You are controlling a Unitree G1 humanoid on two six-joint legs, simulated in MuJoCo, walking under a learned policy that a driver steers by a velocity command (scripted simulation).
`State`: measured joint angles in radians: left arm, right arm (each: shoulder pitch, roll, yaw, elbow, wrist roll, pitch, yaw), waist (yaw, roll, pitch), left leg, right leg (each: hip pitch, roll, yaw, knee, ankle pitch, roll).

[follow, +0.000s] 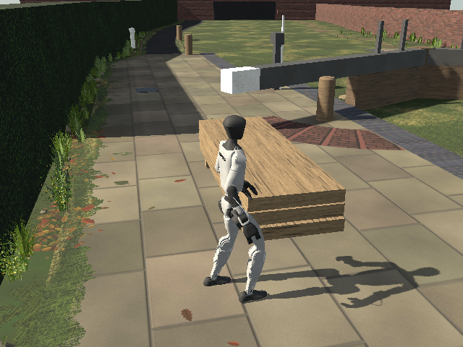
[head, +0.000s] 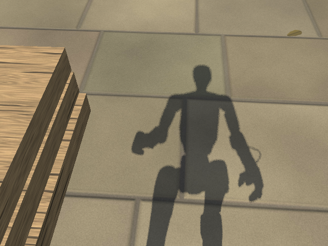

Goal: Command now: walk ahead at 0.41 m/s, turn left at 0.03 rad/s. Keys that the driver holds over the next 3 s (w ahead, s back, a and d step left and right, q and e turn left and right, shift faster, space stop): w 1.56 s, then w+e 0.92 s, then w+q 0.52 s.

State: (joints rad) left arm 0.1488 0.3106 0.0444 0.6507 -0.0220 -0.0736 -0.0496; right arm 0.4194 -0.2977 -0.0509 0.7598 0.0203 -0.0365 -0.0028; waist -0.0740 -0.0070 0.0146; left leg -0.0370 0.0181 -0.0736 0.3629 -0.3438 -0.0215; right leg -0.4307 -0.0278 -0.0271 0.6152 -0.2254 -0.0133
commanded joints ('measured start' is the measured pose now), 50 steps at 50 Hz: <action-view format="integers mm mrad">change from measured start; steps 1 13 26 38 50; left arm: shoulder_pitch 111 182 284 185 -121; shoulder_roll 105 108 189 74 69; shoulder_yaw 38 26 46 1 2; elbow -28 5 114 34 -67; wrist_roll -9 19 7 17 9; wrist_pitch -11 -30 20 8 -17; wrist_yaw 14 31 54 46 5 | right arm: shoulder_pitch -78 -197 -409 -197 -60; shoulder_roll -145 -68 -102 -123 -202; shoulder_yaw -33 -17 -14 -27 -49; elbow -69 -100 -171 -40 56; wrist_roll -3 -17 -8 -23 6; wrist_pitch -19 -34 -74 -83 -41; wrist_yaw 4 7 57 26 3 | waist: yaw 128 86 102 110 31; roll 109 -54 -88 83 78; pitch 20 48 11 0 55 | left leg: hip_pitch -261 -695 -460 -167 34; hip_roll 170 106 -21 200 253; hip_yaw -135 21 107 -128 -29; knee -13 648 133 -241 -140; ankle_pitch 57 223 281 309 362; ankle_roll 157 3 90 288 196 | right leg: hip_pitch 297 342 570 -167 -151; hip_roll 39 -167 -207 -113 -49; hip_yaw -28 230 117 97 67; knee -57 -488 -304 460 -82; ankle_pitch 23 154 709 -30 202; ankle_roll -32 -215 -158 35 -19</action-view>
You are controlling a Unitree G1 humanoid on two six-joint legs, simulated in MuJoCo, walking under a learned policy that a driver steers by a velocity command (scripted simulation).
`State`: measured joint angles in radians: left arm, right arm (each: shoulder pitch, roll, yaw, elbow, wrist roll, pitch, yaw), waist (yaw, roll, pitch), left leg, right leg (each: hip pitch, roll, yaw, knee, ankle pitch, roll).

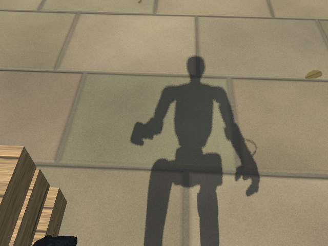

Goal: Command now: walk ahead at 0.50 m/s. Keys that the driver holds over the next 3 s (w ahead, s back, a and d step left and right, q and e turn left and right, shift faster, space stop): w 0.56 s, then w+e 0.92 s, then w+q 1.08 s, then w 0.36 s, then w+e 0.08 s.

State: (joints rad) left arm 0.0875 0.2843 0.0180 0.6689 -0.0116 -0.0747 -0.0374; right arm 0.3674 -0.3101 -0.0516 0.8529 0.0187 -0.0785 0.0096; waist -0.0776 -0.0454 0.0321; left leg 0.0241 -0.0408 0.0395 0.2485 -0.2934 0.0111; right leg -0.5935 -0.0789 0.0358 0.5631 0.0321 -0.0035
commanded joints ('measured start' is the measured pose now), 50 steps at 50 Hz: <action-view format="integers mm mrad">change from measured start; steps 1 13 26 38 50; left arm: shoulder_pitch -36 187 345 261 22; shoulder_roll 105 121 174 128 20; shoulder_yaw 33 51 70 72 46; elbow -82 10 140 109 -3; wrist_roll -1 15 0 -23 -16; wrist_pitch -16 -35 6 1 42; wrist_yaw -8 10 39 52 21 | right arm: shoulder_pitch -15 -77 -446 -160 -102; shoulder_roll -193 -77 -36 -54 -124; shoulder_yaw -50 -15 7 -28 -61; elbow -34 -79 -193 -88 -17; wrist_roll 8 -9 -8 -36 -22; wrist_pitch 7 7 -24 -32 -26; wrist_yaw -12 -8 36 2 -30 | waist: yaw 53 72 176 57 18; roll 122 -31 1 145 68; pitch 22 -65 55 -62 65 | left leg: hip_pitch -10 -643 -701 -87 -75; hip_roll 315 183 115 315 298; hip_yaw -143 -116 -50 -283 93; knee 13 850 286 -46 -129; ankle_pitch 378 56 346 143 365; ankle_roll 152 -3 -2 161 156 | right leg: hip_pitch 56 466 647 -20 -81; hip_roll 14 -137 -152 -43 -49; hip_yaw -9 221 59 99 -13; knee -42 -395 -393 604 164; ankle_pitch -97 -52 90 -318 27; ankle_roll -42 -231 -198 -8 -11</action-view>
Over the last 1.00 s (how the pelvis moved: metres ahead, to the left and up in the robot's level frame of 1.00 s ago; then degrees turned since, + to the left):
0.52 -0.03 0.00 -1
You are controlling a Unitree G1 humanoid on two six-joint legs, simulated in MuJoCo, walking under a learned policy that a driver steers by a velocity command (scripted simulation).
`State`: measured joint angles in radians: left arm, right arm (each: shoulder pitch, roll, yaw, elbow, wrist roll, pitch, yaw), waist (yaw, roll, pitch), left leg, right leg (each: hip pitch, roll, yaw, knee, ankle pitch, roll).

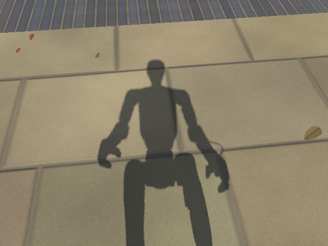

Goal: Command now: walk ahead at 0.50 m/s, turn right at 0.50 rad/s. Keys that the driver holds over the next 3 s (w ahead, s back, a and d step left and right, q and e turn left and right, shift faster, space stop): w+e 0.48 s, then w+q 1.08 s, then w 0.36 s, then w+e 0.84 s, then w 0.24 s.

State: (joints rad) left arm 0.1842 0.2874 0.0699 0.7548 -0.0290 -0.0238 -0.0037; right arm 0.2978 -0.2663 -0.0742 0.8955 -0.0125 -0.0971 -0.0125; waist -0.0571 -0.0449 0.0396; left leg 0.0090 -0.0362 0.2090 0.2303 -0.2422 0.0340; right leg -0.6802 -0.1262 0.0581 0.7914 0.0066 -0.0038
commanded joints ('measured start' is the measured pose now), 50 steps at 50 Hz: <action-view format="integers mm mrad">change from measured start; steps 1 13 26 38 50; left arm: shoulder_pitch -101 190 171 172 -168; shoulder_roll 17 174 147 142 37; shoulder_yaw -7 55 43 12 -8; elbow -106 -98 -62 -64 -173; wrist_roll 1 13 9 5 36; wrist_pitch -8 -46 -44 -69 -84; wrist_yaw -18 -31 17 11 7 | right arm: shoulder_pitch -16 -150 -339 46 49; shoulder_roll -174 -155 -77 -182 -183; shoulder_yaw -41 -9 9 -23 -17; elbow -53 -171 -206 -111 -115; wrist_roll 14 57 12 50 43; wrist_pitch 0 -49 -19 -14 27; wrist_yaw -8 20 30 64 -1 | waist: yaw -11 155 134 -19 -8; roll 65 -28 -59 209 126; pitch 67 -178 -17 -196 -24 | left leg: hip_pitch -20 -817 -504 237 -230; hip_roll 306 91 69 353 118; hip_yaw -65 -297 -247 -936 -501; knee -100 1096 316 31 -28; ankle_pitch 330 -200 433 -198 260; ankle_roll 132 -6 -91 278 177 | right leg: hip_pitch -13 891 457 -52 179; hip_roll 1 -159 28 148 129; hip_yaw -45 561 183 99 -2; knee -89 -529 -598 518 -205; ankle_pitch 41 -306 -114 -493 40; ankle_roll -18 -333 -208 -23 66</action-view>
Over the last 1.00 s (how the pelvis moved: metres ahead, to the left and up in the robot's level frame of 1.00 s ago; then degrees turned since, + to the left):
0.54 -0.01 0.00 -10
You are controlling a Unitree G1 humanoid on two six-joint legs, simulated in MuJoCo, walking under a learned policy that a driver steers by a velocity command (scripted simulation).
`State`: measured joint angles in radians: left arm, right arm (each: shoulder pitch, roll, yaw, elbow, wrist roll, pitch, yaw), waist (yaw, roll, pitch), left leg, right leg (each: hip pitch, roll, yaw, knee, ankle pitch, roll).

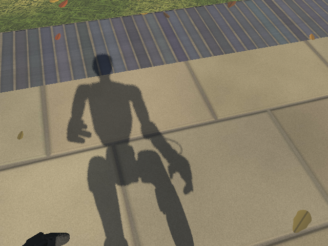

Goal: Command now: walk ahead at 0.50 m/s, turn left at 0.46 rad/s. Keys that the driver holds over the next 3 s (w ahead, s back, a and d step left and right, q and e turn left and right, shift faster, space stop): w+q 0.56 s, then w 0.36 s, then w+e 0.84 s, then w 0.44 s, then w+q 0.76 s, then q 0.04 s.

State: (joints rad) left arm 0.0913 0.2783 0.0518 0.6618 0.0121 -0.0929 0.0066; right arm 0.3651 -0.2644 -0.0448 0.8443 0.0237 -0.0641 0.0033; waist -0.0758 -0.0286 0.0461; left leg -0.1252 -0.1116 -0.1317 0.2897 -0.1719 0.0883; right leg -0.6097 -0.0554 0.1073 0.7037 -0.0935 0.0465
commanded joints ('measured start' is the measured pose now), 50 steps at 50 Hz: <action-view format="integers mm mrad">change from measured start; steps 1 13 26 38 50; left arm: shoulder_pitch -104 184 151 209 48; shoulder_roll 48 102 161 183 71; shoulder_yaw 10 42 53 25 1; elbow -86 -22 82 95 81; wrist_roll -10 -18 -14 -57 -24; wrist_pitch -18 -18 -15 -27 14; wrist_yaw -8 -11 -5 -25 -21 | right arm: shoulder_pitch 4 11 -262 52 -95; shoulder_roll -183 -191 -68 -228 -158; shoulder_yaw -46 -40 -16 -70 -44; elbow -57 -114 -241 -216 -144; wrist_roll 8 12 -2 -17 -31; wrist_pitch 0 20 20 18 -26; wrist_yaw -20 -20 34 24 5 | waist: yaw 0 142 136 -59 48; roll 113 -84 -13 130 87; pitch -31 -130 7 -364 -14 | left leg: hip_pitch -97 -630 -541 487 -36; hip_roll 195 129 214 466 277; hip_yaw -172 -42 97 -512 69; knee -76 955 467 59 -160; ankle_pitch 177 -294 213 6 224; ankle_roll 116 -65 -92 261 130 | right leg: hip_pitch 133 774 548 -142 -29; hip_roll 71 -296 -164 9 -83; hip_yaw -51 454 -159 -25 -73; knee -150 -415 -562 660 60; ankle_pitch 174 -320 223 -456 174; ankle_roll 17 -242 -214 -51 -11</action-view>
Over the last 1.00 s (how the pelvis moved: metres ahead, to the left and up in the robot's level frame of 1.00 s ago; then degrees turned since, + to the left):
0.58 -0.09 0.01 -9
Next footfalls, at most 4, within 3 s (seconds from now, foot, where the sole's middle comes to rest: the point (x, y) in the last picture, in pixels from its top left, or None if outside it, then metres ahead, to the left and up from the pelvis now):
0.18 right None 0.29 -0.13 -0.79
0.70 left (103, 243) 0.49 0.20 -0.79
1.24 right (125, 160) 0.87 0.12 -0.79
1.72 left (74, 125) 1.09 0.38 -0.79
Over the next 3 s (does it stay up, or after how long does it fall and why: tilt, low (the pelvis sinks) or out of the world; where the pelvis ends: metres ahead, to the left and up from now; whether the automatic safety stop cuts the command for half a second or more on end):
stays up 1.61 0.28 -0.01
